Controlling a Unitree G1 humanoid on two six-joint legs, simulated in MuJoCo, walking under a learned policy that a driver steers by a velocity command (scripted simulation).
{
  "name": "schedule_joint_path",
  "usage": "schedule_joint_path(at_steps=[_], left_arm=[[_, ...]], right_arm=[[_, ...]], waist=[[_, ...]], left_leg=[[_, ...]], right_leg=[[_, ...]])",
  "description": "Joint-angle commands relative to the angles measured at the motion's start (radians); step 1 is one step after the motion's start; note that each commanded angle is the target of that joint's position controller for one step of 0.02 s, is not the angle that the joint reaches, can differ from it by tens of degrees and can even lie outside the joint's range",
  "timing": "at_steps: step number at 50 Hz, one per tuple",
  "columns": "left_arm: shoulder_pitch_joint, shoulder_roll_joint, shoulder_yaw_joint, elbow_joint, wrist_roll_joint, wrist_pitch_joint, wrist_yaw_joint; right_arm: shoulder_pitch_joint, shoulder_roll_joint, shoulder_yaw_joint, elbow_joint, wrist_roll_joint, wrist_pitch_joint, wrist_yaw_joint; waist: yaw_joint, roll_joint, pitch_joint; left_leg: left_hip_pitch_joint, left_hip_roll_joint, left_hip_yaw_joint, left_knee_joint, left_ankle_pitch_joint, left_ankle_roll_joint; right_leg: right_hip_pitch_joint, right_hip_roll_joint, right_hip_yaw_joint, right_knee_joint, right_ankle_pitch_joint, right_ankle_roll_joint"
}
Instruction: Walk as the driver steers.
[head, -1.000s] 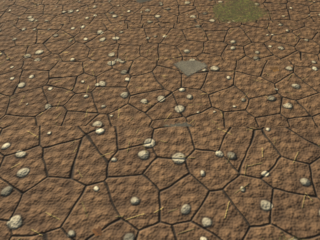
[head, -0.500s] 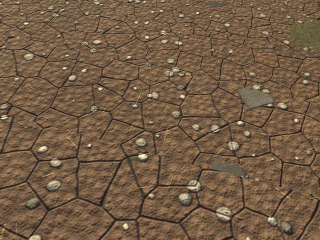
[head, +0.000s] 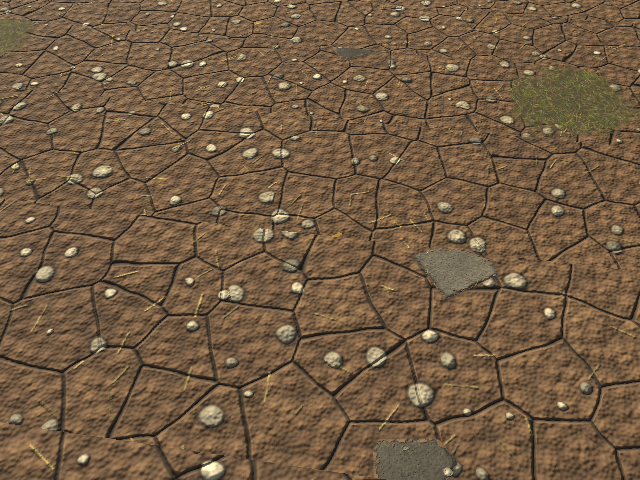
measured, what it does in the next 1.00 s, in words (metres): walks ahead, turning right: left foot, then right foot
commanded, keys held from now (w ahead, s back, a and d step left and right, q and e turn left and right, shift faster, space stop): e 0.60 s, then no key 0.22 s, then q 0.18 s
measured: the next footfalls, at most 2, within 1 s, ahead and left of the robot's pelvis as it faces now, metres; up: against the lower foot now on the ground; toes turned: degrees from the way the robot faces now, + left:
left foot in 0.36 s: +0.21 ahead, +0.12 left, +0.00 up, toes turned -15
right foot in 0.82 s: +0.12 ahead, -0.11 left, +0.00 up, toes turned -28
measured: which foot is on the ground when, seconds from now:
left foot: up 0.00-0.34, down 0.36-1.00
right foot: down 0.00-0.38, up 0.40-0.80, down 0.82-1.00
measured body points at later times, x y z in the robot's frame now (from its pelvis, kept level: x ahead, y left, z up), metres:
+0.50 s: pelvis +0.13 +0.04 +0.01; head +0.16 +0.04 +0.46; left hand +0.35 +0.27 -0.09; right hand +0.19 -0.28 -0.07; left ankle +0.17 +0.13 -0.74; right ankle +0.04 -0.06 -0.66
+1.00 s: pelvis +0.13 -0.01 +0.00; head +0.15 -0.03 +0.45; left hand +0.39 +0.15 -0.09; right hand +0.13 -0.30 -0.12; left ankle +0.19 +0.12 -0.74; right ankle +0.09 -0.09 -0.74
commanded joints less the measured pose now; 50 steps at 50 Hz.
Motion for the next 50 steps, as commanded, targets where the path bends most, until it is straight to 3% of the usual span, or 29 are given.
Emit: schedule_joint_path(at_steps=[1,3,6,12,16,17,18,19,20,21,22,23,24,25,28,31,33,36,38,39,41,42,43,44,46,47,48,49,50], left_arm=[[-0.091,0.155,0.049,-0.111,0.003,-0.033,-0.012],[-0.102,0.211,0.074,-0.142,0.008,-0.046,-0.027],[-0.043,0.206,0.081,-0.16,0.004,-0.05,-0.035],[0.043,0.2,0.087,-0.184,-0.005,-0.018,-0.033],[0.018,0.205,0.089,-0.181,-0.013,0.004,-0.035],[0.0,0.197,0.082,-0.178,-0.013,0.007,-0.041],[0.003,0.175,0.069,-0.171,-0.007,0.009,-0.048],[0.043,0.107,0.043,-0.185,-0.005,0.009,-0.047],[0.102,0.059,0.026,-0.193,0.021,-0.004,-0.032],[0.064,0.134,0.047,-0.181,0.031,0.009,-0.023],[0.044,0.159,0.058,-0.166,0.032,0.024,-0.001],[0.066,0.181,0.066,-0.148,0.035,0.031,0.018],[0.07,0.162,0.062,-0.143,0.041,0.034,0.024],[0.058,0.13,0.047,-0.147,0.049,0.033,0.016],[0.038,0.084,0.029,-0.146,0.016,0.036,-0.028],[-0.018,0.077,0.024,-0.161,0.01,0.044,-0.047],[-0.025,0.074,0.02,-0.163,0.014,0.051,-0.043],[0.0,0.09,0.024,-0.137,0.016,0.053,-0.025],[0.005,0.096,0.03,-0.125,0.003,0.044,-0.019],[0.005,0.096,0.032,-0.122,-0.013,0.036,-0.023],[0.011,0.094,0.041,-0.131,-0.05,0.019,-0.039],[0.006,0.15,0.048,-0.164,-0.072,0.009,-0.032],[-0.016,0.156,0.047,-0.194,-0.082,0.0,-0.036],[-0.006,0.142,0.054,-0.17,-0.068,-0.002,-0.037],[-0.087,0.106,0.042,-0.176,-0.073,0.01,-0.059],[-0.106,0.106,0.04,-0.178,-0.065,0.018,-0.067],[-0.089,0.129,0.05,-0.185,-0.053,0.024,-0.067],[-0.03,0.201,0.082,-0.193,-0.034,0.023,-0.045],[0.008,0.238,0.104,-0.187,-0.026,0.019,-0.024]], right_arm=[[0.129,-0.111,-0.027,-0.038,0.015,0.009,-0.025],[0.12,-0.114,-0.025,-0.022,0.04,0.034,-0.017],[0.033,-0.114,-0.022,-0.033,0.041,0.05,-0.015],[-0.115,-0.141,-0.027,-0.049,0.05,0.022,-0.043],[-0.127,-0.149,-0.033,-0.034,0.076,0.004,-0.052],[-0.114,-0.153,-0.036,-0.03,0.091,-0.002,-0.053],[-0.09,-0.184,-0.047,-0.032,0.105,-0.009,-0.057],[-0.011,-0.262,-0.07,-0.041,0.112,-0.024,-0.07],[0.031,-0.296,-0.09,-0.055,0.079,-0.033,-0.063],[0.033,-0.27,-0.098,-0.04,0.05,-0.032,-0.065],[-0.016,-0.235,-0.095,-0.046,0.064,-0.033,-0.06],[-0.118,-0.169,-0.077,-0.083,0.077,-0.032,-0.052],[-0.152,-0.133,-0.067,-0.104,0.087,-0.03,-0.051],[-0.176,-0.14,-0.07,-0.124,0.082,-0.027,-0.055],[-0.16,-0.195,-0.099,-0.144,0.064,-0.021,-0.068],[-0.052,-0.229,-0.129,-0.121,0.062,-0.012,-0.068],[-0.018,-0.239,-0.147,-0.107,0.058,-0.01,-0.055],[-0.068,-0.221,-0.156,-0.123,0.052,-0.016,-0.035],[-0.119,-0.203,-0.152,-0.129,0.053,-0.012,-0.029],[-0.151,-0.187,-0.144,-0.125,0.055,-0.008,-0.026],[-0.159,-0.1,-0.105,-0.098,0.057,0.009,-0.003],[-0.028,0.006,-0.071,-0.091,0.058,0.017,0.013],[0.038,-0.014,-0.073,-0.068,0.07,0.005,0.017],[-0.016,-0.071,-0.089,-0.056,0.075,0.004,0.016],[-0.024,-0.094,-0.095,-0.034,0.094,0.012,0.023],[-0.029,-0.089,-0.088,-0.037,0.102,0.014,0.027],[-0.047,-0.112,-0.089,-0.054,0.104,0.012,0.025],[-0.086,-0.153,-0.099,-0.073,0.091,0.009,0.013],[-0.098,-0.155,-0.101,-0.075,0.079,0.002,0.002]], waist=[[-0.086,-0.042,-0.116],[-0.072,-0.048,-0.091],[-0.029,-0.051,-0.089],[0.051,-0.081,-0.109],[0.038,-0.064,-0.106],[0.013,-0.049,-0.101],[-0.005,-0.044,-0.124],[-0.017,0.085,-0.259],[-0.037,0.223,-0.319],[-0.056,0.067,-0.194],[-0.031,0.049,-0.135],[0.01,0.072,-0.113],[0.023,0.106,-0.104],[0.028,0.11,-0.102],[0.001,0.074,-0.094],[-0.048,0.086,-0.071],[-0.052,0.092,-0.064],[-0.035,0.119,-0.073],[-0.009,0.105,-0.083],[0.011,0.094,-0.085],[0.043,0.054,-0.122],[-0.015,-0.115,-0.232],[-0.021,-0.125,-0.183],[0.009,-0.07,-0.118],[-0.033,-0.048,-0.089],[-0.041,-0.072,-0.072],[-0.024,-0.086,-0.062],[0.028,-0.081,-0.049],[0.049,-0.099,-0.038]], left_leg=[[0.056,0.06,-0.007,-0.141,0.07,-0.03],[0.092,0.03,0.046,-0.238,0.158,-0.054],[0.062,0.021,0.039,-0.324,0.234,-0.047],[-0.092,0.012,0.002,-0.474,0.207,-0.034],[0.007,-0.033,0.03,-0.675,0.293,0.009],[0.108,-0.039,0.039,-0.78,0.435,0.045],[0.249,0.002,0.025,-0.82,0.604,0.111],[0.521,0.204,-0.164,-0.804,0.979,0.312],[0.734,0.458,-0.44,-0.82,1.16,0.568],[0.621,0.474,-0.393,-0.863,1.041,0.517],[0.518,0.385,-0.259,-0.876,0.94,0.419],[0.435,0.322,-0.16,-0.884,0.903,0.355],[0.373,0.286,-0.089,-0.899,0.902,0.33],[0.324,0.253,-0.036,-0.914,0.898,0.331],[0.337,0.196,0.084,-0.939,0.814,0.327],[0.428,0.243,0.088,-0.929,0.82,0.338],[0.461,0.288,0.058,-0.918,0.821,0.348],[0.449,0.312,0.025,-0.918,0.732,0.338],[0.414,0.3,0.032,-0.891,0.629,0.305],[0.368,0.282,0.044,-0.862,0.558,0.275],[0.225,0.21,0.098,-0.785,0.417,0.174],[0.147,0.099,0.216,-0.652,0.203,0.048],[0.024,0.05,0.159,-0.623,0.061,-0.014],[0.006,0.071,0.116,-0.603,0.073,-0.034],[0.126,0.08,0.127,-0.675,0.269,-0.028],[0.171,0.07,0.13,-0.681,0.327,-0.014],[0.138,0.05,0.133,-0.666,0.333,0.014],[0.06,0.023,0.134,-0.617,0.308,0.055],[0.009,0.018,0.14,-0.585,0.279,0.064]], right_leg=[[0.006,-0.26,0.245,-0.168,0.539,-0.222],[-0.065,-0.225,0.217,-0.174,0.493,-0.198],[-0.011,-0.23,0.264,-0.141,0.425,-0.176],[0.284,-0.295,0.427,-0.037,0.427,-0.19],[0.304,-0.264,0.471,0.025,0.412,-0.144],[0.246,-0.229,0.464,0.041,0.393,-0.114],[0.172,-0.179,0.44,0.072,0.332,-0.06],[0.029,-0.065,0.341,0.225,0.085,0.045],[-0.245,0.051,0.217,0.427,-0.537,0.145],[-0.304,-0.038,0.174,0.622,-0.618,0.178],[-0.281,-0.079,0.139,0.715,-0.578,0.192],[-0.252,-0.097,0.114,0.765,-0.524,0.214],[-0.21,-0.111,0.105,0.776,-0.465,0.224],[-0.171,-0.112,0.059,0.826,-0.408,0.231],[-0.162,-0.134,-0.006,0.726,-0.296,0.244],[-0.181,-0.176,-0.032,0.51,-0.285,0.237],[-0.168,-0.19,-0.023,0.378,-0.28,0.209],[-0.112,-0.174,-0.028,0.273,-0.227,0.167],[-0.042,-0.16,-0.032,0.173,-0.152,0.134],[0.028,-0.143,-0.038,0.086,-0.061,0.108],[0.251,-0.131,-0.032,-0.054,0.177,0.038],[0.441,-0.332,0.169,-0.037,0.592,-0.123],[0.44,-0.454,0.324,-0.016,0.583,-0.22],[0.378,-0.424,0.274,-0.002,0.387,-0.164],[0.222,-0.305,0.139,0.039,0.206,-0.022],[0.158,-0.273,0.111,0.042,0.139,0.018],[0.154,-0.254,0.097,0.023,0.039,0.032],[0.199,-0.266,0.105,0.0,-0.008,-0.015],[0.241,-0.326,0.149,-0.022,0.002,-0.087]])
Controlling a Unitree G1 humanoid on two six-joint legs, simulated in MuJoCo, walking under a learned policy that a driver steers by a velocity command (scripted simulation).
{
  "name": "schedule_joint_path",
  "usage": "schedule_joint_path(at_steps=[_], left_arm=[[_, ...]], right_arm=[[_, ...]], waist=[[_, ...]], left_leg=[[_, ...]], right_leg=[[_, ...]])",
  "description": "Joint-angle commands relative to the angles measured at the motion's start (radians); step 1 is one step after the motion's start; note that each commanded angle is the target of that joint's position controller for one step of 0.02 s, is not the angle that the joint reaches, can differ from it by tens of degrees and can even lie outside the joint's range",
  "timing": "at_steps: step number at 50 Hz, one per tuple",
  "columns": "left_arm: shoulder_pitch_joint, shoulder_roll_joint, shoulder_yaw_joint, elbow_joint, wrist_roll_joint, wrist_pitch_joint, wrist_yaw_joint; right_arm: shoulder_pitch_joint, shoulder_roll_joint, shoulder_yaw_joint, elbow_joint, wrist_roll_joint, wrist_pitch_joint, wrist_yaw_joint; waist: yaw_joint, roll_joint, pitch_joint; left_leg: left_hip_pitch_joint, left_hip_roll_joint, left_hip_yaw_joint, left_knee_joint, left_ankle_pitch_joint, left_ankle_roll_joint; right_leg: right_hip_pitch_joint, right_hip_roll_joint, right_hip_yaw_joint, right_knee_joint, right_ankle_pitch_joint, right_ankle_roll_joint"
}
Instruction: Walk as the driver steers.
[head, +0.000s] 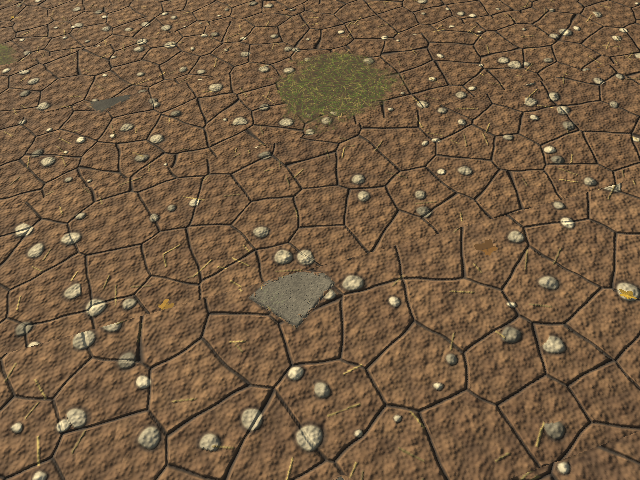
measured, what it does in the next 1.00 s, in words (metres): walks ahead, turning left: left foot, then right foot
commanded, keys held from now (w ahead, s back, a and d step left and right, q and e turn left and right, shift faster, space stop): q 0.60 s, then w+q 0.18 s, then w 0.22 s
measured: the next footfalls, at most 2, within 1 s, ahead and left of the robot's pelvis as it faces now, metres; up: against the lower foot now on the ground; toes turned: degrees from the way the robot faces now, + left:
left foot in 0.32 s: +0.05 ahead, +0.17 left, +0.00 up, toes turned +13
right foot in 0.84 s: +0.16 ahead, -0.02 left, +0.00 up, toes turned +30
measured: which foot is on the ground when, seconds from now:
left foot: down 0.00-0.00, up 0.02-0.30, down 0.32-0.86, up 0.88-1.00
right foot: down 0.00-0.34, up 0.36-0.82, down 0.84-1.00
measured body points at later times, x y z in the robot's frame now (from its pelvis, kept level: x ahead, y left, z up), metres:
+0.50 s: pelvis +0.03 +0.08 +0.02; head +0.05 +0.10 +0.46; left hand +0.10 +0.40 -0.07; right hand +0.23 -0.16 -0.07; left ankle +0.01 +0.16 -0.73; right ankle +0.02 -0.08 -0.66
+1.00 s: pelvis +0.12 +0.07 +0.01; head +0.13 +0.08 +0.46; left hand +0.04 +0.31 -0.12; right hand +0.38 -0.06 -0.09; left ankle +0.05 +0.18 -0.67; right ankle +0.12 -0.04 -0.73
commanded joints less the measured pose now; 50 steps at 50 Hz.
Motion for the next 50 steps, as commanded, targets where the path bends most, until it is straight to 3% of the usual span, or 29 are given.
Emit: schedule_joint_path(at_steps=[1,3,5,7,9,11,14,16,17,18,19,20,21,22,23,26,30,31,34,37,40,42,43,44,45,46,48,49,50], left_arm=[[0.118,0.265,0.106,-0.062,0.016,-0.017,0.047],[0.177,0.21,0.101,-0.055,0.027,-0.034,0.096],[0.062,0.143,0.08,-0.076,0.038,-0.049,0.121],[-0.064,0.146,0.08,-0.103,0.033,-0.048,0.137],[-0.035,0.19,0.1,-0.1,0.049,-0.031,0.151],[0.022,0.223,0.117,-0.085,0.064,-0.012,0.152],[-0.012,0.226,0.119,-0.079,0.065,0.011,0.14],[-0.017,0.172,0.093,-0.05,0.063,0.014,0.128],[0.054,0.109,0.077,-0.049,0.056,0.014,0.128],[0.069,0.051,0.051,-0.125,0.054,0.002,0.137],[-0.019,0.094,0.052,-0.116,0.061,-0.01,0.126],[-0.075,0.114,0.058,-0.108,0.051,-0.008,0.127],[-0.049,0.178,0.08,-0.082,0.056,-0.007,0.139],[-0.028,0.191,0.087,-0.066,0.066,-0.007,0.146],[-0.018,0.172,0.076,-0.06,0.071,-0.004,0.147],[0.043,0.144,0.06,-0.022,0.057,0.016,0.127],[0.058,0.136,0.04,0.015,0.047,0.047,0.116],[0.061,0.135,0.033,0.025,0.055,0.048,0.119],[0.016,0.11,0.006,0.025,0.075,0.033,0.125],[-0.008,0.101,-0.011,0.019,0.066,0.005,0.118],[0.033,0.102,-0.018,0.03,0.049,-0.019,0.1],[0.071,0.109,-0.019,0.026,0.046,-0.042,0.091],[0.164,0.135,-0.014,0.042,0.047,-0.059,0.094],[0.289,0.222,0.012,0.061,0.063,-0.077,0.107],[0.296,0.219,0.009,0.071,0.064,-0.078,0.096],[0.236,0.159,-0.002,0.062,0.053,-0.071,0.09],[0.174,0.056,-0.032,0.033,0.031,-0.064,0.099],[0.168,0.035,-0.041,0.035,0.032,-0.064,0.106],[0.169,0.036,-0.042,0.033,0.04,-0.065,0.113]], right_arm=[[-0.077,-0.155,-0.037,-0.097,-0.012,-0.031,-0.024],[-0.079,-0.128,-0.031,-0.099,-0.03,-0.043,-0.043],[-0.037,-0.119,-0.033,-0.078,-0.055,-0.043,-0.047],[-0.029,-0.07,-0.021,-0.068,-0.064,-0.031,-0.026],[-0.039,-0.036,-0.007,-0.061,-0.047,-0.014,0.017],[-0.046,-0.046,-0.005,-0.066,-0.025,-0.002,0.052],[-0.015,-0.09,-0.022,-0.061,-0.007,-0.011,0.07],[-0.014,-0.136,-0.049,-0.076,-0.004,-0.035,0.065],[0.017,-0.218,-0.077,-0.083,-0.011,-0.048,0.05],[0.086,-0.345,-0.11,-0.107,0.002,-0.055,0.031],[0.169,-0.303,-0.109,-0.072,-0.033,-0.077,0.014],[0.168,-0.261,-0.107,-0.049,-0.042,-0.094,0.005],[0.116,-0.21,-0.093,-0.062,-0.028,-0.09,0.005],[0.07,-0.168,-0.074,-0.077,-0.008,-0.08,0.006],[0.019,-0.166,-0.07,-0.096,-0.001,-0.071,0.005],[-0.036,-0.185,-0.071,-0.137,-0.022,-0.059,0.008],[0.002,-0.205,-0.082,-0.158,-0.026,-0.076,0.025],[0.026,-0.196,-0.082,-0.156,-0.025,-0.075,0.028],[0.055,-0.169,-0.069,-0.157,-0.024,-0.068,0.026],[0.045,-0.17,-0.064,-0.171,-0.021,-0.061,0.017],[-0.002,-0.18,-0.059,-0.172,-0.02,-0.035,0.026],[-0.005,-0.153,-0.044,-0.158,-0.035,-0.025,0.03],[-0.001,-0.115,-0.029,-0.147,-0.043,-0.029,0.027],[-0.058,-0.028,-0.003,-0.188,-0.05,-0.039,0.027],[-0.066,-0.023,-0.003,-0.177,-0.076,-0.049,0.022],[-0.049,-0.058,-0.009,-0.142,-0.074,-0.05,0.003],[-0.039,-0.069,-0.013,-0.107,-0.085,-0.044,-0.024],[-0.06,-0.06,-0.009,-0.108,-0.094,-0.044,-0.022],[-0.087,-0.045,-0.004,-0.107,-0.089,-0.043,-0.011]], waist=[[0.097,-0.14,-0.038],[0.137,-0.236,-0.03],[0.055,-0.176,-0.007],[0.007,-0.117,0.003],[0.041,-0.117,-0.022],[0.07,-0.118,-0.033],[0.044,-0.114,-0.038],[0.02,-0.091,-0.066],[0.032,0.046,-0.143],[0.024,0.215,-0.255],[-0.044,0.093,-0.179],[-0.051,0.102,-0.095],[-0.024,0.096,-0.097],[0.014,0.092,-0.094],[0.05,0.078,-0.072],[0.084,0.064,-0.087],[0.049,0.07,-0.077],[0.033,0.063,-0.077],[-0.019,0.085,-0.031],[-0.039,0.08,-0.036],[0.006,0.047,-0.025],[0.03,0.044,-0.037],[0.071,-0.001,-0.051],[0.137,-0.18,-0.039],[0.131,-0.159,-0.009],[0.099,-0.065,0.03],[0.089,-0.114,0.019],[0.082,-0.11,0.019],[0.083,-0.087,0.005]], left_leg=[[-0.227,-0.045,0.0,0.071,0.004,0.045],[-0.326,-0.036,-0.055,0.392,-0.323,0.026],[-0.269,-0.006,-0.113,0.574,-0.344,0.031],[-0.203,-0.015,-0.052,0.404,-0.206,0.022],[-0.16,-0.028,-0.015,0.269,-0.105,0.009],[-0.163,-0.02,-0.028,0.147,-0.053,0.014],[-0.068,-0.041,-0.023,-0.023,0.098,0.061],[0.102,-0.092,-0.014,-0.116,0.308,0.141],[0.242,0.01,-0.126,-0.144,0.665,0.252],[0.466,0.251,-0.515,-0.2,0.893,0.492],[0.49,0.275,-0.57,-0.224,0.719,0.485],[0.42,0.226,-0.482,-0.23,0.622,0.409],[0.372,0.206,-0.433,-0.234,0.644,0.386],[0.302,0.2,-0.408,-0.244,0.664,0.37],[0.198,0.18,-0.378,-0.275,0.648,0.352],[0.124,0.124,-0.342,-0.302,0.591,0.339],[0.135,0.112,-0.391,-0.289,0.456,0.336],[0.143,0.114,-0.425,-0.3,0.291,0.336],[0.152,0.106,-0.545,-0.325,-0.166,0.316],[0.151,0.087,-0.595,-0.292,-0.24,0.302],[0.048,0.036,-0.581,-0.227,-0.27,0.304],[-0.064,0.0,-0.581,-0.147,-0.247,0.28],[-0.165,-0.031,-0.565,-0.041,-0.266,0.235],[-0.431,-0.174,-0.392,0.198,-0.319,0.125],[-0.599,-0.178,-0.317,0.404,-0.336,0.064],[-0.656,-0.11,-0.287,0.519,-0.255,0.048],[-0.605,-0.058,-0.196,0.581,-0.135,0.033],[-0.566,-0.042,-0.174,0.57,-0.083,0.034],[-0.523,-0.034,-0.144,0.539,-0.05,0.029]], right_leg=[[0.214,-0.309,0.286,-0.19,0.263,-0.239],[0.26,-0.453,0.382,-0.268,0.367,-0.351],[0.152,-0.407,0.258,-0.316,0.338,-0.285],[0.128,-0.313,0.106,-0.329,0.332,-0.2],[0.187,-0.292,0.047,-0.324,0.391,-0.177],[0.273,-0.327,0.041,-0.31,0.433,-0.18],[0.255,-0.357,0.026,-0.258,0.337,-0.158],[0.143,-0.316,-0.013,-0.177,0.143,-0.083],[0.097,-0.207,-0.124,-0.02,-0.011,0.015],[-0.117,-0.031,-0.153,0.211,-0.331,0.111],[-0.28,-0.019,0.041,0.319,-0.45,0.111],[-0.349,-0.052,0.101,0.434,-0.398,0.102],[-0.347,-0.06,0.113,0.524,-0.369,0.1],[-0.312,-0.065,0.132,0.557,-0.335,0.093],[-0.256,-0.076,0.138,0.553,-0.283,0.092],[-0.185,-0.047,0.117,0.484,-0.102,0.111],[-0.186,-0.049,0.115,0.354,-0.06,0.148],[-0.192,-0.061,0.124,0.323,-0.058,0.148],[-0.236,-0.053,0.122,0.209,-0.096,0.131],[-0.194,-0.027,0.101,0.095,-0.123,0.111],[-0.023,0.02,0.043,-0.104,-0.013,0.079],[0.128,-0.013,0.075,-0.121,0.026,0.03],[0.24,-0.1,0.168,-0.138,0.016,-0.044],[0.386,-0.299,0.505,-0.252,-0.081,-0.255],[0.413,-0.434,0.756,-0.34,-0.106,-0.382],[0.398,-0.424,0.677,-0.35,-0.16,-0.342],[0.328,-0.303,0.487,-0.38,-0.171,-0.245],[0.294,-0.276,0.423,-0.389,-0.019,-0.227],[0.276,-0.251,0.351,-0.398,0.129,-0.216]])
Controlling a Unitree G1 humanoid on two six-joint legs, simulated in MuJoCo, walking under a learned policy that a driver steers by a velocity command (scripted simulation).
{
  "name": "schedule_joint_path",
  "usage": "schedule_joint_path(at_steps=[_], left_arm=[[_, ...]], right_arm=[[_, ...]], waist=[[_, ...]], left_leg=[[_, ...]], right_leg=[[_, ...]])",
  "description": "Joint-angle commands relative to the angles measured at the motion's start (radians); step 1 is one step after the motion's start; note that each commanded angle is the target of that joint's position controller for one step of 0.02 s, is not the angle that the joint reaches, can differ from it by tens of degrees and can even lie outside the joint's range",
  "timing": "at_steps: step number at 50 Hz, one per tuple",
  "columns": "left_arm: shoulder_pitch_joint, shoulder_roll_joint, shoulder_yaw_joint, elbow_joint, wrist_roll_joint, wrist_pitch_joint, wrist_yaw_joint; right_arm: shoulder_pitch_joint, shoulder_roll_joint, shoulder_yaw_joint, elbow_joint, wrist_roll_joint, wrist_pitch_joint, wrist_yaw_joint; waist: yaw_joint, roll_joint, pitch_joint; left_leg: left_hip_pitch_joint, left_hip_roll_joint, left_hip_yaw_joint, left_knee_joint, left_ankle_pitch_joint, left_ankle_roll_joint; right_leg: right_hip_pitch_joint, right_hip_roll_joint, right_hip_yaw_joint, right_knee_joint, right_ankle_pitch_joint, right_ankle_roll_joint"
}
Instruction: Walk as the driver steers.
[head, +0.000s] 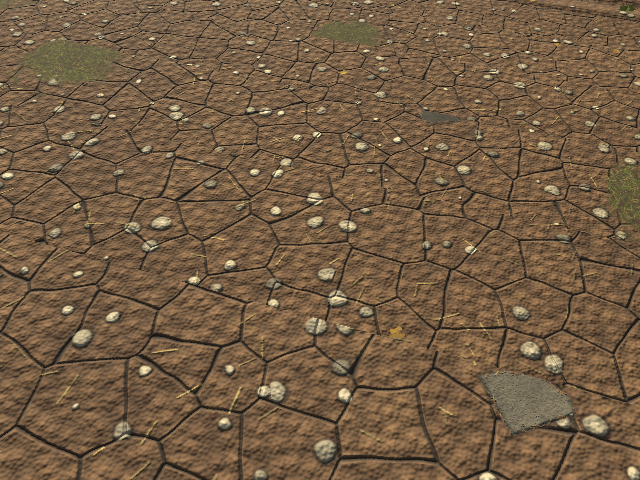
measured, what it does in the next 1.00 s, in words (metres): goes down, turning right: left foot, then right foot 0.16 m lower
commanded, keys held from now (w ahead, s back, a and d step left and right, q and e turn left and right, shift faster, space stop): w+e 1.00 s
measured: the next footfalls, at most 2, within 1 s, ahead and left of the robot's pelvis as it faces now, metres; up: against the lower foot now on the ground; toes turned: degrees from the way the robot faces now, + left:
left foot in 0.24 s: +0.18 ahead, +0.13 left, +0.00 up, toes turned -1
right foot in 0.68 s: +0.50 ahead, -0.15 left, -0.16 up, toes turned -22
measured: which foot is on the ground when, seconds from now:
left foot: up 0.00-0.22, down 0.24-0.72, up 0.74-1.00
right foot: down 0.00-0.26, up 0.28-0.66, down 0.68-1.00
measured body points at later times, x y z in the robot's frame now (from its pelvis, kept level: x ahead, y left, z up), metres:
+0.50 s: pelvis +0.23 +0.02 -0.05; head +0.24 +0.01 +0.40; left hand +0.44 +0.20 -0.15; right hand +0.16 -0.20 -0.19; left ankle +0.14 +0.13 -0.74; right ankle +0.36 -0.14 -0.72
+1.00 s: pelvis +0.57 -0.09 -0.17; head +0.58 -0.09 +0.28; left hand +0.65 +0.14 -0.31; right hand +0.68 -0.37 -0.25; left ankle +0.80 -0.03 -0.87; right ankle +0.47 -0.14 -0.90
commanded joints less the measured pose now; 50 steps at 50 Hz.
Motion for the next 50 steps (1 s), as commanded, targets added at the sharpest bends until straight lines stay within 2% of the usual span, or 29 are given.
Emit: schedule_joint_path(at_steps=[1,5,9,10,12,13,14,15,16,17,19,20,22,23,26,28,31,33,35,36,37,38,39,40,41,43,44,46,50], left_arm=[[0.023,0.089,0.016,-0.052,0.005,-0.013,0.012],[0.112,0.164,0.047,0.017,0.022,0.002,-0.052],[0.038,0.119,0.046,0.0,0.057,-0.01,-0.076],[-0.003,0.125,0.048,-0.013,0.052,-0.012,-0.073],[-0.152,0.193,0.068,-0.069,0.05,-0.014,-0.091],[-0.199,0.132,0.057,-0.094,0.061,-0.023,-0.109],[0.066,-0.037,0.021,-0.025,0.069,-0.029,-0.133],[0.032,0.002,0.033,-0.063,0.033,-0.034,-0.132],[-0.057,0.036,0.04,-0.087,0.032,-0.014,-0.108],[-0.092,0.088,0.049,-0.087,0.055,0.007,-0.078],[-0.067,0.019,0.018,-0.059,0.082,0.053,-0.071],[-0.044,-0.03,-0.005,-0.054,0.11,0.061,-0.091],[-0.088,0.005,-0.002,-0.051,0.101,0.044,-0.126],[-0.124,0.021,0.005,-0.039,0.07,0.031,-0.135],[-0.283,0.055,0.019,-0.079,0.041,0.054,-0.13],[-0.346,0.081,0.022,-0.102,0.058,0.074,-0.111],[-0.406,0.062,0.011,-0.094,0.074,0.08,-0.096],[-0.298,0.109,0.033,-0.031,0.084,0.066,-0.084],[0.114,0.19,0.092,0.085,0.07,0.052,-0.061],[0.296,0.271,0.12,0.122,0.053,0.063,-0.063],[0.394,0.238,0.122,0.166,0.038,0.075,-0.072],[0.412,0.217,0.118,0.156,0.038,0.073,-0.062],[0.299,0.239,0.124,0.135,0.002,0.061,-0.068],[0.124,0.146,0.087,0.092,0.004,0.042,-0.064],[-0.022,0.079,0.055,0.055,0.024,0.031,-0.076],[-0.107,0.103,0.048,0.042,0.02,0.022,-0.098],[-0.125,0.107,0.05,0.043,0.01,0.011,-0.105],[-0.113,0.185,0.082,0.036,0.016,0.003,-0.128],[-0.012,0.167,0.091,0.05,0.04,0.02,-0.131]], right_arm=[[-0.122,-0.053,-0.012,-0.086,0.001,-0.018,0.005],[-0.192,-0.012,0.004,-0.107,0.008,0.003,0.034],[-0.117,-0.07,-0.009,-0.104,-0.019,-0.001,0.023],[-0.081,-0.083,-0.013,-0.107,-0.018,-0.006,0.012],[0.293,-0.122,-0.039,0.0,0.001,-0.024,-0.01],[0.529,-0.152,-0.049,0.058,0.004,-0.037,-0.028],[0.519,-0.158,-0.012,0.043,0.008,-0.037,-0.008],[0.453,-0.156,-0.01,0.02,0.005,-0.051,0.013],[0.28,-0.104,0.007,0.022,0.032,-0.06,0.022],[0.179,0.005,0.045,0.009,0.046,-0.056,0.024],[0.022,0.075,0.076,-0.01,0.009,-0.04,-0.002],[-0.019,0.063,0.072,0.0,-0.002,-0.041,-0.03],[0.039,0.069,0.079,0.02,-0.025,-0.07,-0.08],[0.107,0.025,0.075,0.036,-0.029,-0.083,-0.093],[0.299,-0.023,0.077,0.144,-0.029,-0.066,-0.053],[0.353,-0.047,0.079,0.186,0.0,-0.07,-0.02],[0.411,-0.072,0.067,0.259,0.012,-0.044,-0.033],[0.405,-0.096,0.058,0.283,0.005,-0.025,-0.027],[0.4,-0.101,0.059,0.315,-0.053,-0.006,0.024],[0.512,0.044,0.095,0.288,-0.058,-0.01,0.052],[0.316,-0.024,0.085,0.208,-0.005,-0.013,0.077],[0.076,-0.089,0.064,0.104,0.034,-0.039,0.074],[-0.055,-0.081,0.065,0.006,0.057,-0.065,0.056],[-0.063,-0.101,0.062,0.013,0.028,-0.08,0.017],[-0.02,-0.125,0.049,0.042,0.01,-0.077,-0.006],[0.06,-0.06,0.057,0.068,0.006,-0.021,-0.028],[0.068,-0.023,0.075,0.068,0.009,0.0,-0.023],[-0.006,0.006,0.095,0.055,0.031,0.02,-0.01],[-0.175,-0.08,0.071,0.021,0.03,-0.007,-0.008]], waist=[[0.016,-0.037,0.059],[0.024,-0.067,0.068],[-0.048,-0.092,0.051],[-0.083,-0.083,0.042],[-0.266,-0.004,-0.019],[-0.373,0.14,-0.078],[-0.184,0.235,-0.259],[-0.169,0.135,-0.064],[-0.11,0.122,0.076],[-0.076,0.019,0.075],[-0.005,0.015,0.078],[0.016,0.009,0.091],[-0.043,-0.017,0.048],[-0.078,-0.01,0.02],[-0.107,0.04,0.123],[-0.114,0.031,0.198],[-0.156,-0.015,0.254],[-0.113,-0.074,0.192],[0.052,-0.106,0.068],[0.035,-0.275,-0.253],[0.155,-0.154,-0.351],[0.229,-0.096,-0.235],[0.192,-0.095,-0.107],[0.1,0.059,-0.015],[-0.013,0.077,0.063],[-0.125,-0.074,0.069],[-0.145,-0.028,0.077],[-0.102,0.002,0.074],[-0.042,-0.015,0.069]], left_leg=[[-0.251,0.071,0.044,-0.014,0.102,-0.033],[-0.101,0.059,0.145,-0.206,0.19,-0.048],[0.034,0.055,0.132,-0.099,0.273,0.011],[0.159,0.031,0.165,-0.119,0.219,0.027],[0.688,-0.03,0.228,-0.18,0.237,0.044],[0.87,0.041,0.128,-0.299,0.253,0.13],[0.895,0.329,-0.25,-0.418,0.617,0.386],[0.681,0.436,-0.475,-0.552,0.616,0.473],[0.468,0.503,-0.53,-0.616,0.218,0.436],[0.337,0.481,-0.474,-0.624,0.081,0.4],[0.13,0.377,-0.255,-0.657,0.045,0.316],[0.057,0.311,-0.145,-0.633,0.044,0.278],[0.101,0.208,0.051,-0.537,0.068,0.205],[0.065,0.146,0.154,-0.479,0.033,0.163],[-0.012,0.2,0.139,-0.492,-0.081,0.152],[0.146,0.257,0.077,-0.471,-0.084,0.164],[0.403,0.273,0.05,-0.389,-0.022,0.137],[0.454,0.197,0.134,-0.216,0.179,0.112],[0.171,0.143,0.256,0.181,0.383,0.022],[-0.175,0.057,0.226,0.591,-0.139,-0.076],[-0.35,0.008,0.108,0.746,-0.314,-0.085],[-0.518,0.0,0.07,0.785,-0.334,-0.096],[-0.696,0.032,0.039,0.772,-0.302,-0.086],[-0.594,0.112,-0.057,0.38,-0.03,-0.037],[-0.342,0.15,-0.037,0.148,0.093,-0.025],[-0.05,0.175,0.005,-0.029,-0.018,-0.04],[0.057,0.182,0.023,-0.175,0.008,-0.04],[0.193,0.11,0.073,-0.35,0.241,-0.032],[0.202,0.045,0.076,-0.456,0.456,0.003]], right_leg=[[0.15,-0.266,0.275,-0.231,0.215,-0.203],[0.063,-0.215,0.168,-0.183,0.443,-0.214],[-0.065,-0.238,0.196,-0.041,0.477,-0.212],[-0.141,-0.22,0.178,0.022,0.536,-0.19],[-0.502,-0.116,0.123,0.42,0.6,-0.143],[-0.675,0.009,0.073,0.86,0.286,-0.093],[-0.697,0.064,0.094,1.181,-0.348,-0.06],[-0.826,0.054,0.19,1.275,-0.318,-0.047],[-0.932,-0.031,0.225,1.248,-0.18,-0.049],[-0.907,-0.086,0.22,1.209,-0.088,-0.041],[-0.759,-0.153,0.217,0.982,0.032,-0.018],[-0.685,-0.168,0.186,0.872,0.177,-0.033],[-0.638,-0.18,0.137,0.619,0.573,-0.022],[-0.517,-0.162,0.086,0.444,0.791,-0.013],[-0.342,-0.116,0.006,0.345,0.814,-0.013],[-0.416,-0.131,0.02,0.248,0.702,-0.018],[-0.494,-0.155,0.016,0.048,0.639,-0.036],[-0.29,-0.095,-0.068,-0.022,0.574,-0.028],[0.338,-0.084,-0.08,0.026,0.747,-0.104],[0.925,-0.24,0.162,0.403,1.152,-0.333],[1.034,-0.316,0.346,0.343,1.095,-0.37],[0.933,-0.337,0.414,0.252,0.879,-0.366],[0.764,-0.383,0.566,0.122,0.387,-0.377],[0.477,-0.394,0.54,0.032,0.389,-0.323],[0.101,-0.362,0.438,-0.053,0.515,-0.343],[-0.223,-0.33,0.436,-0.175,0.475,-0.385],[-0.32,-0.286,0.388,-0.181,0.4,-0.336],[-0.383,-0.206,0.344,-0.18,0.322,-0.275],[-0.275,-0.162,0.354,-0.038,0.257,-0.205]])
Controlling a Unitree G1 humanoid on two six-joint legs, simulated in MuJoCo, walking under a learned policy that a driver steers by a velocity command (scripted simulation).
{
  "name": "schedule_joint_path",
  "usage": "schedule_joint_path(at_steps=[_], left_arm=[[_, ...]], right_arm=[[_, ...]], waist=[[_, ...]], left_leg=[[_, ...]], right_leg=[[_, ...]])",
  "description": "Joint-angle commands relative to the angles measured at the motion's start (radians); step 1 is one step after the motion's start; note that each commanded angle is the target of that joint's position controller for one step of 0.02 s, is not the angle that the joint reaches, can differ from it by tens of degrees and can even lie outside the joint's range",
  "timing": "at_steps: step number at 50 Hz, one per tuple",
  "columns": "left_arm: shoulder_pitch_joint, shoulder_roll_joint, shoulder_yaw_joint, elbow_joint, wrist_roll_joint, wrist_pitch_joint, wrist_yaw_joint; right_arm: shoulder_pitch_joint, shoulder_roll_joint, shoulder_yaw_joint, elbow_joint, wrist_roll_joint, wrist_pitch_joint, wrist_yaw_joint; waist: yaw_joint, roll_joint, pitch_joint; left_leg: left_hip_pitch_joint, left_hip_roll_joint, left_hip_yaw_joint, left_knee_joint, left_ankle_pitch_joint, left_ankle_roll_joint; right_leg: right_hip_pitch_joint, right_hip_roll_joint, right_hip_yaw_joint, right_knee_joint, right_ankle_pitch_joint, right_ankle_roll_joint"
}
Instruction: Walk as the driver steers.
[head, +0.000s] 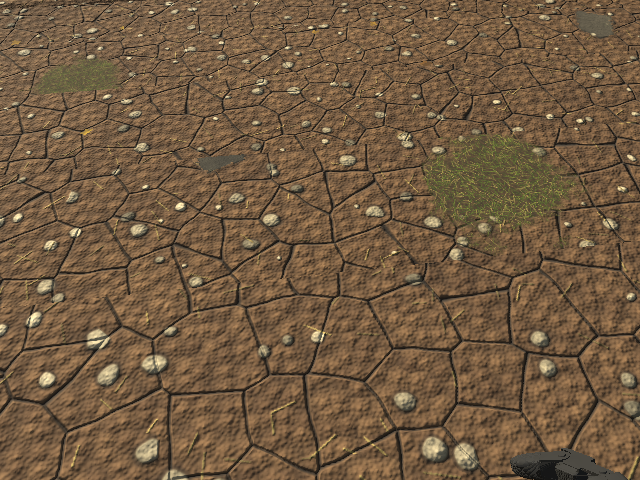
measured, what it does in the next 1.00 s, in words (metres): goes down: left foot, then right foot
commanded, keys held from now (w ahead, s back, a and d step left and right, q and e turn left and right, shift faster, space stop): w+e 0.14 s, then w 0.30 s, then w+q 0.56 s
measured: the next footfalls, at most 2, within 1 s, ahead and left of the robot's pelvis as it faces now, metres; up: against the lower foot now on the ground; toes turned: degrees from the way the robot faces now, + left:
left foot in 0.08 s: +0.23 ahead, +0.15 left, +0.00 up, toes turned -4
right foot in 0.56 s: +0.34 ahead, -0.14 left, +0.00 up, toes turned -13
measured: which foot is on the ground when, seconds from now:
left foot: up 0.00-0.06, down 0.08-0.58, up 0.60-1.00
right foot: down 0.00-0.08, up 0.10-0.54, down 0.56-1.00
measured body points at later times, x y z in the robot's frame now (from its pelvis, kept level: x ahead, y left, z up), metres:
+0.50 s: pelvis +0.24 +0.02 +0.01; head +0.25 +0.02 +0.46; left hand +0.50 +0.17 -0.08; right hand +0.12 -0.18 -0.14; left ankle +0.19 +0.15 -0.73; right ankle +0.32 -0.13 -0.70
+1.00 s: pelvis +0.52 -0.02 -0.09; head +0.52 +0.00 +0.36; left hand +0.40 +0.17 -0.24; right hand +0.73 -0.22 -0.18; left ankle +0.68 +0.09 -0.82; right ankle +0.30 -0.13 -0.73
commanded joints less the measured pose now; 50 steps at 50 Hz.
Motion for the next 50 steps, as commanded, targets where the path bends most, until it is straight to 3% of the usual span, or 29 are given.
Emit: schedule_joint_path(at_steps=[1,3,4,5,6,7,9,11,14,18,21,22,23,26,28,29,30,31,32,33,34,36,38,39,40,43,45,48,50], left_arm=[[-0.067,0.184,0.048,-0.099,0.015,-0.008,0.004],[-0.104,0.17,0.049,-0.13,0.024,-0.018,0.013],[-0.156,0.112,0.035,-0.174,0.023,-0.031,0.011],[0.039,-0.021,0.005,-0.167,0.016,-0.047,0.025],[-0.011,0.027,0.013,-0.16,0.002,-0.039,0.022],[-0.085,0.094,0.029,-0.139,0.006,-0.029,0.048],[-0.089,0.063,0.019,-0.107,0.03,-0.007,0.086],[-0.156,0.023,-0.001,-0.136,0.04,0.001,0.074],[-0.236,0.039,-0.001,-0.161,0.004,0.004,0.053],[-0.28,0.024,-0.007,-0.194,0.008,0.029,0.042],[-0.326,0.055,0.005,-0.233,0.01,0.043,0.041],[-0.304,0.056,0.005,-0.238,0.013,0.04,0.048],[-0.294,0.085,0.016,-0.244,0.015,0.037,0.057],[-0.358,0.087,0.026,-0.289,0.014,0.022,0.076],[-0.226,0.092,0.046,-0.253,-0.013,0.007,0.076],[-0.147,0.137,0.066,-0.241,-0.021,-0.007,0.083],[0.049,0.203,0.074,-0.207,-0.018,-0.011,0.105],[0.232,0.16,0.067,-0.161,0.017,-0.019,0.094],[0.166,0.15,0.076,-0.125,0.007,-0.028,0.096],[0.064,0.098,0.056,-0.128,-0.013,-0.025,0.095],[0.01,0.012,0.025,-0.145,-0.02,-0.019,0.101],[-0.084,-0.055,-0.005,-0.153,0.003,-0.008,0.124],[-0.177,-0.1,-0.031,-0.184,0.024,-0.028,0.16],[-0.154,-0.046,-0.02,-0.185,0.014,-0.043,0.174],[-0.114,-0.011,-0.015,-0.155,0.028,-0.046,0.175],[0.047,-0.016,-0.037,-0.064,0.057,-0.032,0.144],[0.119,-0.007,-0.045,-0.006,0.032,-0.036,0.127],[0.225,0.042,-0.039,0.081,0.0,-0.025,0.142],[0.243,0.057,-0.034,0.117,0.007,0.0,0.146]], right_arm=[[0.036,-0.096,-0.025,-0.024,-0.007,-0.019,-0.001],[0.162,-0.165,-0.059,0.003,0.012,-0.046,-0.015],[0.402,-0.24,-0.088,0.05,0.019,-0.058,-0.028],[0.585,-0.256,-0.081,0.07,0.022,-0.058,-0.02],[0.574,-0.226,-0.082,0.079,0.002,-0.052,-0.004],[0.417,-0.145,-0.069,0.044,0.015,-0.051,-0.004],[0.267,-0.014,-0.025,0.02,0.029,-0.039,-0.011],[0.254,-0.01,-0.03,0.04,0.024,-0.042,-0.032],[0.277,-0.06,-0.061,0.073,0.006,-0.059,-0.037],[0.372,-0.083,-0.075,0.151,-0.009,-0.057,0.016],[0.382,-0.094,-0.078,0.167,-0.004,-0.061,0.04],[0.392,-0.092,-0.078,0.181,-0.028,-0.062,0.037],[0.385,-0.093,-0.081,0.179,-0.029,-0.063,0.03],[0.411,-0.118,-0.091,0.187,-0.004,-0.055,0.014],[0.384,-0.164,-0.11,0.183,-0.002,-0.036,0.033],[0.381,-0.157,-0.113,0.174,0.004,-0.041,0.044],[0.505,-0.004,-0.074,0.157,-0.033,-0.046,0.054],[0.369,-0.009,-0.078,0.104,0.002,-0.068,0.076],[0.236,-0.037,-0.095,0.072,0.029,-0.072,0.06],[0.226,-0.058,-0.107,0.073,0.024,-0.062,0.036],[0.245,-0.055,-0.107,0.071,0.0,-0.052,0.027],[0.249,0.07,-0.066,0.058,-0.045,-0.028,0.039],[0.235,0.065,-0.06,0.063,-0.05,-0.024,0.07],[0.231,0.049,-0.07,0.068,-0.034,-0.023,0.079],[0.213,0.032,-0.069,0.063,-0.027,-0.019,0.087],[0.144,-0.008,-0.073,0.027,-0.016,0.003,0.082],[0.066,-0.046,-0.081,0.008,-0.029,0.009,0.066],[-0.06,-0.028,-0.067,-0.004,-0.054,0.02,0.06],[-0.086,-0.022,-0.063,0.009,-0.049,0.017,0.056]], waist=[[-0.082,-0.049,0.014],[-0.169,-0.02,-0.017],[-0.274,0.114,-0.146],[-0.21,0.291,-0.416],[-0.241,0.263,-0.256],[-0.209,0.117,-0.056],[-0.136,0.045,-0.06],[-0.109,0.03,-0.04],[-0.13,0.02,-0.018],[-0.136,0.025,0.023],[-0.142,0.042,0.054],[-0.128,0.061,0.054],[-0.125,0.051,0.054],[-0.154,0.044,0.06],[-0.077,0.037,0.022],[-0.04,-0.029,-0.052],[-0.031,-0.271,-0.306],[0.076,-0.238,-0.2],[0.057,-0.152,0.034],[-0.013,-0.099,0.078],[-0.047,-0.06,0.032],[-0.113,-0.054,0.085],[-0.132,-0.041,0.059],[-0.112,-0.053,0.024],[-0.098,-0.062,0.008],[-0.077,-0.052,0.104],[-0.054,-0.023,0.155],[0.018,-0.013,0.216],[0.03,0.009,0.222]], left_leg=[[0.346,-0.074,0.088,0.026,0.078,0.023],[0.592,-0.066,0.091,0.05,0.076,0.083],[0.864,0.082,-0.076,0.011,0.16,0.221],[1.132,0.343,-0.424,-0.102,0.43,0.47],[1.034,0.375,-0.643,-0.238,-0.049,0.443],[0.769,0.327,-0.517,-0.296,-0.375,0.342],[0.531,0.248,-0.352,-0.371,-0.365,0.286],[0.46,0.216,-0.251,-0.434,-0.222,0.271],[0.45,0.163,-0.078,-0.485,-0.062,0.267],[0.408,0.147,0.024,-0.495,0.052,0.279],[0.425,0.16,0.038,-0.476,0.004,0.28],[0.459,0.193,0.017,-0.44,0.026,0.277],[0.526,0.208,-0.003,-0.407,0.022,0.279],[0.558,0.185,-0.008,-0.31,0.033,0.264],[0.374,0.106,0.059,-0.088,0.196,0.251],[0.219,0.02,0.1,0.116,0.157,0.208],[-0.048,-0.117,0.141,0.484,-0.386,0.088],[-0.264,-0.169,0.016,0.653,-0.595,0.097],[-0.326,-0.091,-0.038,0.716,-0.495,0.129],[-0.287,-0.035,-0.001,0.746,-0.435,0.129],[-0.211,-0.004,-0.014,0.695,-0.356,0.136],[-0.119,0.052,-0.063,0.541,-0.174,0.142],[-0.094,0.046,-0.059,0.361,0.096,0.133],[-0.012,0.018,0.003,0.248,0.284,0.12],[0.073,0.013,0.032,0.154,0.46,0.111],[0.127,0.026,0.054,0.095,0.564,0.1],[0.059,0.042,0.054,0.006,0.48,0.101],[-0.047,0.052,0.076,-0.15,0.354,0.095],[0.013,0.048,0.109,-0.23,0.306,0.089]], right_leg=[[-0.296,-0.218,0.231,-0.072,0.303,-0.153],[-0.403,-0.168,0.225,0.091,0.353,-0.078],[-0.531,-0.049,0.124,0.389,0.275,0.007],[-0.596,0.059,0.031,0.741,-0.33,0.071],[-0.845,-0.002,0.057,0.97,-0.322,0.068],[-0.873,-0.09,0.054,1.011,-0.169,0.053],[-0.684,-0.187,0.04,0.886,-0.004,0.051],[-0.595,-0.222,0.028,0.802,-0.008,0.058],[-0.554,-0.223,-0.02,0.586,0.091,0.092],[-0.449,-0.212,-0.056,0.383,0.281,0.09],[-0.401,-0.195,-0.064,0.318,0.262,0.058],[-0.401,-0.213,-0.016,0.395,0.316,0.045],[-0.448,-0.217,0.005,0.374,0.266,0.039],[-0.351,-0.185,-0.083,0.269,0.068,0.036],[0.012,-0.109,-0.2,0.147,0.165,0.017],[0.233,-0.124,-0.176,0.101,0.13,-0.03],[0.662,-0.403,0.192,0.121,0.535,-0.297],[0.559,-0.522,0.505,-0.095,0.34,-0.352],[0.336,-0.531,0.404,-0.141,0.153,-0.284],[0.193,-0.519,0.296,-0.136,0.109,-0.249],[0.12,-0.497,0.208,-0.154,0.112,-0.225],[-0.03,-0.442,0.08,-0.18,0.142,-0.149],[-0.068,-0.367,-0.028,-0.157,0.145,-0.089],[-0.116,-0.299,-0.136,-0.107,0.136,-0.076],[-0.183,-0.262,-0.196,-0.045,0.102,-0.062],[-0.266,-0.341,-0.161,0.012,-0.014,-0.088],[-0.154,-0.393,-0.131,0.072,-0.004,-0.081],[0.048,-0.407,-0.103,0.154,-0.003,-0.052],[0.086,-0.399,-0.109,0.21,0.081,-0.043]])
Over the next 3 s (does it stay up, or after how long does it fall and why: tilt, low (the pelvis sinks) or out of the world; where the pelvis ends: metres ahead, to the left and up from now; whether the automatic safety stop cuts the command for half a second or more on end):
stays up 1.23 0.00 -0.27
